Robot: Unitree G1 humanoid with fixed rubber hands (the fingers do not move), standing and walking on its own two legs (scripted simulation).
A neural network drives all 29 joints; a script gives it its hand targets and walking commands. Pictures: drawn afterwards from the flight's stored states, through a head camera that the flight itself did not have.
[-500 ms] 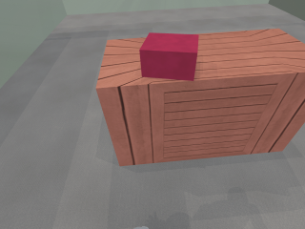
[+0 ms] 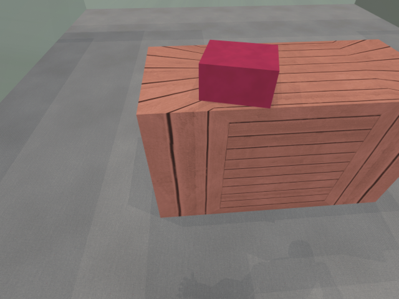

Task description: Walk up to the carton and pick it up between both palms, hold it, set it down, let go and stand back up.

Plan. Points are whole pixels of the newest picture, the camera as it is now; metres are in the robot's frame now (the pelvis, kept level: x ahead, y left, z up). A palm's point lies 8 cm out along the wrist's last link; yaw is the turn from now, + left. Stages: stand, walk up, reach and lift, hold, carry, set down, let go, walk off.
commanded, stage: walk up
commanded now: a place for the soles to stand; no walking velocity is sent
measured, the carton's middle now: (238, 72) +0.89 -0.12 +0.04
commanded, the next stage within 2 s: none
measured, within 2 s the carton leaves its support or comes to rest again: neither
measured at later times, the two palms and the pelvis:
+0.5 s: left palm out of the picture +0.13 +0.33 -0.10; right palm out of the picture +0.13 -0.30 -0.07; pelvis +0.07 +0.02 +0.00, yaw +1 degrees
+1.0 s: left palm out of the picture +0.15 +0.32 -0.10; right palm out of the picture +0.14 -0.31 -0.09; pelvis +0.08 +0.00 -0.01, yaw +0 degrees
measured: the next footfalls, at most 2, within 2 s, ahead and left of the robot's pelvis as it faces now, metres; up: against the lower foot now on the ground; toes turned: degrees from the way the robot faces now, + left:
right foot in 0.06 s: +0.07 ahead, -0.15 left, +0.00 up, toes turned +7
left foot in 0.34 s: +0.13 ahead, +0.12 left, +0.00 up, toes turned -5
